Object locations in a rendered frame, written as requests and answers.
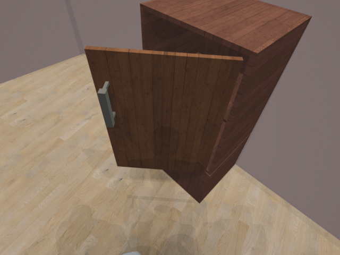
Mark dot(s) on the handle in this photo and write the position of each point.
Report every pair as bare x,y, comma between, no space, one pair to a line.
106,105

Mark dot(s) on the cupboard door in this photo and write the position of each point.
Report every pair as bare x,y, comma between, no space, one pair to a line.
169,106

